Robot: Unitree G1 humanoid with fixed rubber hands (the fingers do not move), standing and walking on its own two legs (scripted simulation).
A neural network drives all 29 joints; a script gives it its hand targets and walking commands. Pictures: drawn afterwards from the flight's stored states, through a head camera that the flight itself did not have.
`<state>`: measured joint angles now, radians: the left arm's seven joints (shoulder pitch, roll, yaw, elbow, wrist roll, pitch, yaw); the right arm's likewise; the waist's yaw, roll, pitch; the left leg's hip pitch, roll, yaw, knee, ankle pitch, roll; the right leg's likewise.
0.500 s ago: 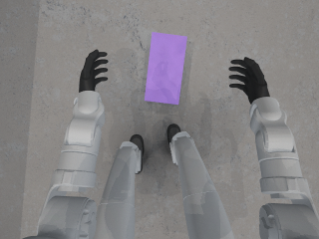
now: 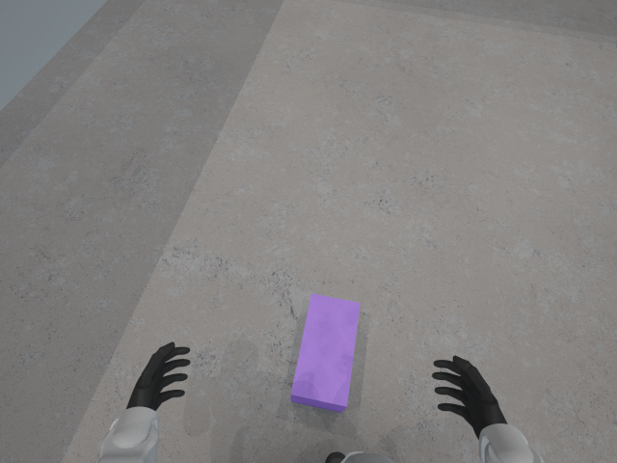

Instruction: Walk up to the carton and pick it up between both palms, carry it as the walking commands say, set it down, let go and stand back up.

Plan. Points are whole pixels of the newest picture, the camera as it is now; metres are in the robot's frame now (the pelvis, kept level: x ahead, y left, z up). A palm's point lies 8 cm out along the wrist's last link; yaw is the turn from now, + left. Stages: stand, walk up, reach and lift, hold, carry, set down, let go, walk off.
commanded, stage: let go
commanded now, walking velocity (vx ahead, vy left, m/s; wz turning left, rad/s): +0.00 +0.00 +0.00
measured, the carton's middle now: (325, 351) +0.41 -0.08 -0.70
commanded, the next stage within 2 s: stand in 0.52 s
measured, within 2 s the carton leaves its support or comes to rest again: neither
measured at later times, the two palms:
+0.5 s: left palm (118, 431) +0.17 +0.24 -0.07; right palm (483, 423) +0.17 -0.22 -0.07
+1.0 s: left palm out of the picture +0.07 +0.27 -0.10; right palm out of the picture +0.09 -0.29 -0.10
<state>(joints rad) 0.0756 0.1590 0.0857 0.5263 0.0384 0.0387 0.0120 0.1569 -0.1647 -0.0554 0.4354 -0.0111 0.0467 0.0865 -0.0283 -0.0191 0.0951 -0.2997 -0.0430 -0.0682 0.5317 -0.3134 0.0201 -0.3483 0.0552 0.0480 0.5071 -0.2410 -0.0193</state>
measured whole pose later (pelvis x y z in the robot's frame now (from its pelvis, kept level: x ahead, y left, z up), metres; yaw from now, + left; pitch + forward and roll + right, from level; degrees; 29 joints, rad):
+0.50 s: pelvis +0.01 +0.00 +0.00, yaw +0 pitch -3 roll -1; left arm 0.22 0.22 0.03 0.48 -0.02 0.04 -0.02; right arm 0.22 -0.19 -0.03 0.43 -0.01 0.16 0.04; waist 0.00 0.01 0.11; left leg -0.12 -0.04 -0.07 0.51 -0.34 0.03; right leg -0.17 0.05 0.04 0.49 -0.27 -0.02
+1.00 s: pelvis +0.01 -0.01 +0.00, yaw +3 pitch -2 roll -1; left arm 0.27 0.28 0.05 0.92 0.04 -0.03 0.00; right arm 0.35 -0.30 -0.03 0.80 -0.05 -0.02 -0.01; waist 0.00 0.02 -0.11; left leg -0.15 -0.03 -0.11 0.51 -0.32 0.01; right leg -0.18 0.06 -0.01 0.47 -0.26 -0.04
